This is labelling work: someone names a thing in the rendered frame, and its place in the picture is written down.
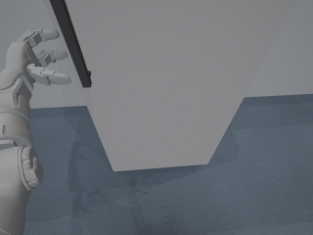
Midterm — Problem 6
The robot left hand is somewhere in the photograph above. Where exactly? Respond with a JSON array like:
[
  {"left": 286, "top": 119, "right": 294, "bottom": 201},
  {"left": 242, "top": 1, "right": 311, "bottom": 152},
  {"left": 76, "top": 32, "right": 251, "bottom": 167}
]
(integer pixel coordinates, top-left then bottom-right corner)
[{"left": 5, "top": 27, "right": 71, "bottom": 86}]

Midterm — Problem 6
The handle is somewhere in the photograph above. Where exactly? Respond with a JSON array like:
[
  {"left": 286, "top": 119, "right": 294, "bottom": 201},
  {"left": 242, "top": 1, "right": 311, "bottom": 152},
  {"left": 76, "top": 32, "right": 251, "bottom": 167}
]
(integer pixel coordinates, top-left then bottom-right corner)
[{"left": 49, "top": 0, "right": 92, "bottom": 88}]

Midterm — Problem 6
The robot left upper arm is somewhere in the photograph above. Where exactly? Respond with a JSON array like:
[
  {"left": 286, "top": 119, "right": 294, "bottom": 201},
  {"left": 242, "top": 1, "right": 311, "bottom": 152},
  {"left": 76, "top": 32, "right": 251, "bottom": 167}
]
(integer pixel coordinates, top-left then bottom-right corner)
[{"left": 0, "top": 145, "right": 44, "bottom": 235}]

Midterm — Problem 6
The fridge door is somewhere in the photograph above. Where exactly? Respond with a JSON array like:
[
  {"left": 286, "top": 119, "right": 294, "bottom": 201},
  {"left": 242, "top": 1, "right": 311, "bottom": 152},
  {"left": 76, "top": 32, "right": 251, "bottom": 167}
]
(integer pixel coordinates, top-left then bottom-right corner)
[{"left": 45, "top": 0, "right": 297, "bottom": 171}]

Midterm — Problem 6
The left robot forearm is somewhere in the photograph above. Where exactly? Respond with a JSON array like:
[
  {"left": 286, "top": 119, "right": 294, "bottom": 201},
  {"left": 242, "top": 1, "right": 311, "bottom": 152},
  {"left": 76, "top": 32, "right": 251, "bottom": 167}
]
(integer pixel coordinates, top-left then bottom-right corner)
[{"left": 0, "top": 68, "right": 34, "bottom": 151}]

